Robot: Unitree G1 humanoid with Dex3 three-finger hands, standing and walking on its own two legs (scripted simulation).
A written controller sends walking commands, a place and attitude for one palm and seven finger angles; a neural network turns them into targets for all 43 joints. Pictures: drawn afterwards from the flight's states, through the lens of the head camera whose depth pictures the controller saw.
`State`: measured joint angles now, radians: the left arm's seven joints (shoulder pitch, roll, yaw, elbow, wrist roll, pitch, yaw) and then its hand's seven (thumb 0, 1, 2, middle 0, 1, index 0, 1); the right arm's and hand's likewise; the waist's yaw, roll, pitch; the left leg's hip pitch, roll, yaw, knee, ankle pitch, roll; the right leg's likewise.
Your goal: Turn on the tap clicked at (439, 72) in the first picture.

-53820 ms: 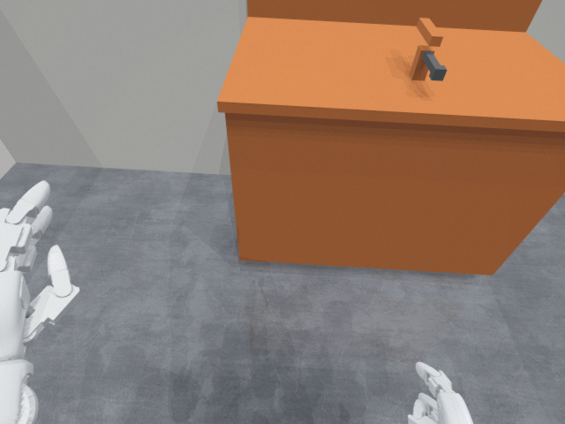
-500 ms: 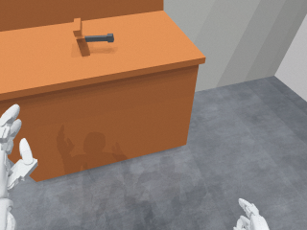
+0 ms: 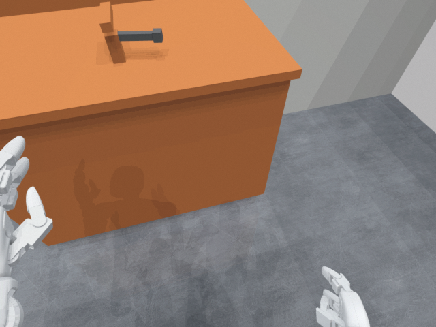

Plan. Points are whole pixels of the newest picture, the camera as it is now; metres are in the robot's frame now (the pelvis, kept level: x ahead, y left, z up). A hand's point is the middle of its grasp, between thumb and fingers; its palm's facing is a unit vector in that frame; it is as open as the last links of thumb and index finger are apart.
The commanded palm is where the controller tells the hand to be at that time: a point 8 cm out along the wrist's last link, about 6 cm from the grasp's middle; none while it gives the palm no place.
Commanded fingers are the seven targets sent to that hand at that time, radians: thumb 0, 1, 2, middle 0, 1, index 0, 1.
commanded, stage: stop stepping back and stand still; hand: left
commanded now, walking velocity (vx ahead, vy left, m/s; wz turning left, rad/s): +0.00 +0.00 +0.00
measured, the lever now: (157, 35) +0.82 +0.22 +0.12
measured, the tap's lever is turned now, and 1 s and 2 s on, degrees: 76 76 76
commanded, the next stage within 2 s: stand and check the lever's angle in 0.08 s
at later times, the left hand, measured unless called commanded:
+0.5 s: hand (39, 232) +0.21 +0.25 +0.16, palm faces +0.40 -0.82 -0.40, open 7.4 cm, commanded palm +0.15 +0.29 +0.18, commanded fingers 0.00 0.90 0.90 -0.20 -0.30 -0.20 -0.30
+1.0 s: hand (29, 238) +0.20 +0.26 +0.15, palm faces +0.40 -0.83 -0.39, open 7.4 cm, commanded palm +0.14 +0.29 +0.18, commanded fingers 0.00 0.90 0.90 -0.20 -0.30 -0.20 -0.30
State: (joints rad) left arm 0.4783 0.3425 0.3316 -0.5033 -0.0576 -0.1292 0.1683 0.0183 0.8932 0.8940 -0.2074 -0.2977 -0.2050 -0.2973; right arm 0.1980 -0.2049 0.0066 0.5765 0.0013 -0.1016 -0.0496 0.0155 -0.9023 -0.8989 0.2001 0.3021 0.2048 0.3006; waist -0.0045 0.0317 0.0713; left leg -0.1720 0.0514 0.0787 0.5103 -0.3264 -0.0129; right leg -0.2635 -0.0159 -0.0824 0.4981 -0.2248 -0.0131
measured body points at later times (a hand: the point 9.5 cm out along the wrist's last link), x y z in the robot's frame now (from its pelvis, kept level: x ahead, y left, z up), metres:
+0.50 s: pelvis -0.01 +0.00 +0.00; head +0.02 -0.01 +0.45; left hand +0.18 +0.29 +0.18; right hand +0.17 -0.22 -0.08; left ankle -0.03 +0.12 -0.74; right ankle +0.03 -0.11 -0.74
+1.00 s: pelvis -0.02 +0.01 +0.00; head +0.01 +0.01 +0.45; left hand +0.17 +0.30 +0.17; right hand +0.16 -0.22 -0.08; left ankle -0.03 +0.12 -0.74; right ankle +0.03 -0.11 -0.74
